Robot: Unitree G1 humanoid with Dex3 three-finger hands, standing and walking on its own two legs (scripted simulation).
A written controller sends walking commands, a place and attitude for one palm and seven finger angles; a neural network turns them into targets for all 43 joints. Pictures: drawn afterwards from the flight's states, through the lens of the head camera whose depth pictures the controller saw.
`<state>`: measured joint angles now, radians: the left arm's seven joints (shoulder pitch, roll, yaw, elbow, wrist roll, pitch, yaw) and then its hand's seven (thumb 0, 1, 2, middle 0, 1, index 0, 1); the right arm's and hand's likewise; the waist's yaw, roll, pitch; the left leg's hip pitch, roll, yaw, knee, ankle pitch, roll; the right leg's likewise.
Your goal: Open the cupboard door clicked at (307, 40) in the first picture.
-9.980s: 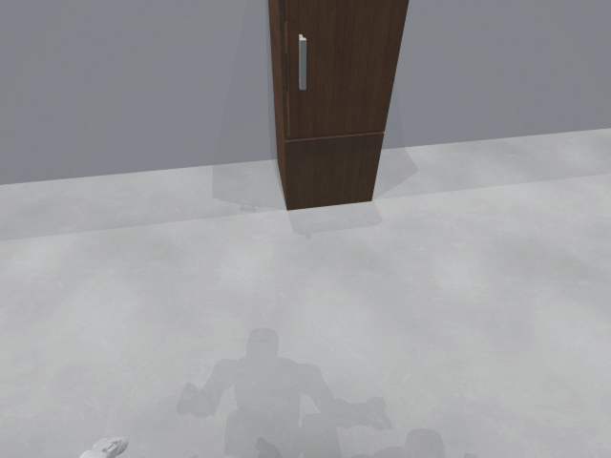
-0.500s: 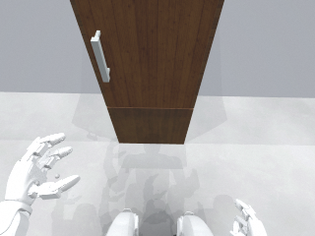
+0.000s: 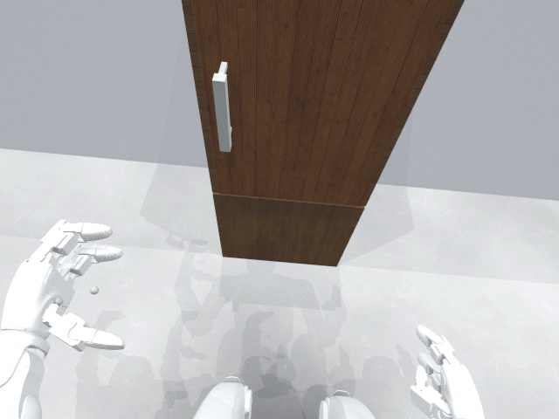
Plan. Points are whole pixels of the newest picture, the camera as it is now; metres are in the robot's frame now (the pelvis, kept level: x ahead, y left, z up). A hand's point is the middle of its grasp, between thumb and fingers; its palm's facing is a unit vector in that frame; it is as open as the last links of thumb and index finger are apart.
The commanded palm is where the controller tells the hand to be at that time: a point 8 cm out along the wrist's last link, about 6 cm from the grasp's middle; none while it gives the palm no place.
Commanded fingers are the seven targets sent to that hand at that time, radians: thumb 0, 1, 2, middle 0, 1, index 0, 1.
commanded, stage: raise the hand with hooked fingers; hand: left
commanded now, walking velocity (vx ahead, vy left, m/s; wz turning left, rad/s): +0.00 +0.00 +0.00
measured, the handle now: (224, 109) +0.63 +0.15 +0.04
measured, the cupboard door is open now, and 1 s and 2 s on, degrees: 0 0 0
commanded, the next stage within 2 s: move the hooked fingers beside the handle in 0.76 s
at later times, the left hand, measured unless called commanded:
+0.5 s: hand (99, 263) +0.29 +0.26 +0.05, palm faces -0.02 -1.00 -0.05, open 14.0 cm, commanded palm +0.27 +0.31 +0.05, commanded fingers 0.00 -0.50 0.30 -0.30 -1.20 -0.30 -1.20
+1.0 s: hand (114, 259) +0.30 +0.25 +0.05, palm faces +0.02 -1.00 -0.04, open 14.0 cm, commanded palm +0.29 +0.29 +0.05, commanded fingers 0.00 -0.50 0.30 -0.30 -1.20 -0.30 -1.20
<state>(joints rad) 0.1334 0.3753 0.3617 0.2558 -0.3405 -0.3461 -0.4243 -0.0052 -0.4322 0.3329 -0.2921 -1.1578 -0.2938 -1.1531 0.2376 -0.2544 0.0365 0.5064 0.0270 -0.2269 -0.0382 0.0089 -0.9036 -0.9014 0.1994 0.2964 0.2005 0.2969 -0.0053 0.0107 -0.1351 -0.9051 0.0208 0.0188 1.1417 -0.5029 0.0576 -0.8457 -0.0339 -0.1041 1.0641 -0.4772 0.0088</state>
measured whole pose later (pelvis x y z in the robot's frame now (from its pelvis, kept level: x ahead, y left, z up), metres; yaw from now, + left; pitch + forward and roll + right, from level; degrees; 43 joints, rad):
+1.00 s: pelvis +0.00 -0.03 +0.00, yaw +0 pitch +16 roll -3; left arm -0.08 0.43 0.44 0.50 -0.35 -0.37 -0.53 -0.01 -0.50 0.30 -0.30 -1.20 -0.30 -1.20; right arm 0.25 -0.28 0.04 0.55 0.03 -0.19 -0.06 0.01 -0.90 -0.90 0.20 0.30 0.20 0.30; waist -0.02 0.01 -0.12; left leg -0.92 0.04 0.00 1.14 -0.50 0.02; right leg -0.87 -0.01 -0.12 1.09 -0.49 -0.03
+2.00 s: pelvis +0.00 -0.01 -0.01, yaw -3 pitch +24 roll -4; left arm -0.79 0.57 0.46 1.11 -0.14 -0.41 -0.37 -0.01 -0.50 0.30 -0.30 -1.20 -0.30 -1.20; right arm 0.34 -0.28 0.04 0.62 0.00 0.01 -0.03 0.00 -0.91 -0.90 0.20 0.30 0.20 0.30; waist -0.15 0.01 -0.11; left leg -1.09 0.05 0.03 1.19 -0.51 0.05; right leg -1.05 0.00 -0.08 1.12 -0.48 0.00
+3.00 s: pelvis +0.01 -0.01 -0.02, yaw -4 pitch +30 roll -6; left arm -1.05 0.76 0.49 1.25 -0.04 -0.31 -0.36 -0.01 -0.50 0.30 -0.30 -1.20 -0.30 -1.20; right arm 0.41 -0.27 0.08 0.59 -0.03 0.10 0.01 0.00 -0.91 -0.90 0.20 0.30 0.20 0.30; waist -0.24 0.03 -0.11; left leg -1.23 0.07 0.00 1.24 -0.53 0.05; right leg -1.16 0.02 -0.11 1.12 -0.47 0.00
